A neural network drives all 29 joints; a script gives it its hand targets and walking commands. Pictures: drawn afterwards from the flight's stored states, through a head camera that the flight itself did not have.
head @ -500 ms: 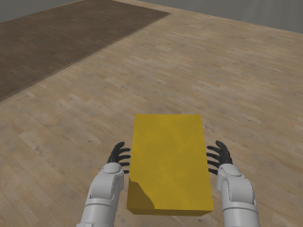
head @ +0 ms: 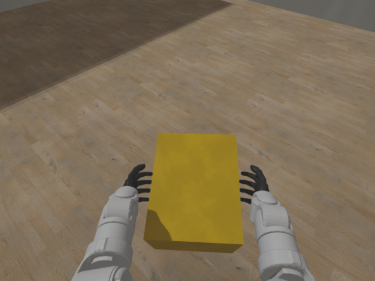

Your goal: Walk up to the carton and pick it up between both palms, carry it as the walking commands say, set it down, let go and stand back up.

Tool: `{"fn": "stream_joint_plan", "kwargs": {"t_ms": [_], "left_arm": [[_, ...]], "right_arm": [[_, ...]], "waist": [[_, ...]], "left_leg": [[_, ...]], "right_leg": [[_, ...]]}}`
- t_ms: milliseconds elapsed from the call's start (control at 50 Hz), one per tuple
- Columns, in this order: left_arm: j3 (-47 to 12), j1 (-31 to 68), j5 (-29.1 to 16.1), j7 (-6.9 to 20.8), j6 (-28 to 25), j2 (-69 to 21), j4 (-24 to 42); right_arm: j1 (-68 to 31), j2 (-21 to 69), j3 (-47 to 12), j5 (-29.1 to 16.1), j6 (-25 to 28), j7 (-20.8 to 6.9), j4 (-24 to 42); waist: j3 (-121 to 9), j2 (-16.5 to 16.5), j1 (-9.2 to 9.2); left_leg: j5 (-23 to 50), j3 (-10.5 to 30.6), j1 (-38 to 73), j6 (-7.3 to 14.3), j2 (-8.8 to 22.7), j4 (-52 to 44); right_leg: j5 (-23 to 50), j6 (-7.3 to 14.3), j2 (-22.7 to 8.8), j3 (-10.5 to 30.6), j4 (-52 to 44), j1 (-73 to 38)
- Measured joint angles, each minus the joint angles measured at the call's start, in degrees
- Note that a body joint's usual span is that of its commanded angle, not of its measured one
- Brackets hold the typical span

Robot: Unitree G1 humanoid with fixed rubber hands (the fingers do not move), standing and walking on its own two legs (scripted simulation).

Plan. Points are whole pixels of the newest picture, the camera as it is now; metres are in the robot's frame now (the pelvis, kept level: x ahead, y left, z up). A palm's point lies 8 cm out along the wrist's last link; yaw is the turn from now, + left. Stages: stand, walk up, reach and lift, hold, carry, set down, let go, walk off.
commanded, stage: set down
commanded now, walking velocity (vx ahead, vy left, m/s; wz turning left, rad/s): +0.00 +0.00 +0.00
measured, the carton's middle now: (195, 192) +0.36 -0.02 -0.08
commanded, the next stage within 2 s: none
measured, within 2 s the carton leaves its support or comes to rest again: neither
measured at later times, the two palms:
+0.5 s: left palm (136, 203) +0.35 +0.14 -0.10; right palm (245, 215) +0.30 -0.15 -0.10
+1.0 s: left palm (145, 209) +0.37 +0.13 -0.19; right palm (240, 216) +0.33 -0.15 -0.19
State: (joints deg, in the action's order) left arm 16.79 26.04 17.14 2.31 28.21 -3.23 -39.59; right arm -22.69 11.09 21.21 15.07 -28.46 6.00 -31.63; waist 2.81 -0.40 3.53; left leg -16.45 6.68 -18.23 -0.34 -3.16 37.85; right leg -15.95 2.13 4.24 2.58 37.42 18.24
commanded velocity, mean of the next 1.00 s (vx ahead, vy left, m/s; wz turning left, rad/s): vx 0.00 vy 0.00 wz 0.00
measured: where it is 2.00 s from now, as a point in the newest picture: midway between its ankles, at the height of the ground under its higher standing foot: outside the picture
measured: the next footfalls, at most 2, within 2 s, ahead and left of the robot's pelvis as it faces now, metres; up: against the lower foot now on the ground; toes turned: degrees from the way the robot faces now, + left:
none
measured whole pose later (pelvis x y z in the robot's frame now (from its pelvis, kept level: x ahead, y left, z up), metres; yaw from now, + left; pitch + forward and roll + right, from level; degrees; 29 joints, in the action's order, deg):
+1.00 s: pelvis -0.03 +0.02 -0.13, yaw -1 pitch +27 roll +0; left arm 15.9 38.5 7.6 -9.8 15.2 -2.2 -42.8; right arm -34.9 9.2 22.8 8.2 -13.8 12.2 -35.5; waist -6.8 1.5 4.3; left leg -26.9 3.7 -77.3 0.3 -6.8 77.1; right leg -26.4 -1.1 5.4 4.3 76.8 77.6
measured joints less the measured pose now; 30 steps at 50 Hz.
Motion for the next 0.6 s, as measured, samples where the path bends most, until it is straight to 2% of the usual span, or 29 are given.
{"fn": "stream_joint_plan", "kwargs": {"t_ms": [160, 320, 480, 600], "left_arm": [[-1.7, -2.8, -2.2, -1.3, -6.7, -0.7, 0.7], [-2.7, -1.4, -5.2, -6.0, -12.3, -1.6, 0.9], [-1.9, 3.8, -7.0, -10.7, -13.3, -1.9, 0.6], [-1.3, 6.2, -7.4, -12.2, -13.5, -3.0, -1.1]], "right_arm": [[1.6, -0.6, -0.4, -1.5, 7.7, 1.5, -1.5], [1.6, -0.6, 0.7, -4.0, 14.8, 1.0, -1.1], [-1.8, -0.5, 2.7, -4.5, 16.4, -0.8, -0.4], [-4.8, -3.0, 3.5, -5.3, 14.6, -1.9, -1.5]], "waist": [[-2.0, 0.9, -0.19], [-4.2, 1.1, 0.41], [-4.8, 1.6, 1.68], [-6.0, 2.4, 1.42]], "left_leg": [[-0.1, 0.2, -9.8, 0.3, -0.6, 2.3], [-1.3, -1.0, -22.4, 1.4, -1.6, 8.8], [-3.7, -2.2, -33.9, 2.4, -2.8, 18.3], [-5.4, -3.5, -39.9, 3.0, -3.4, 24.0]], "right_leg": [[0.1, -0.7, -0.2, 0.0, 1.5, 9.4], [-1.0, -2.3, -0.6, 1.0, 7.6, 21.9], [-3.5, -3.9, -0.7, 1.8, 16.8, 33.1], [-5.3, -4.7, -0.6, 2.9, 22.9, 39.4]]}}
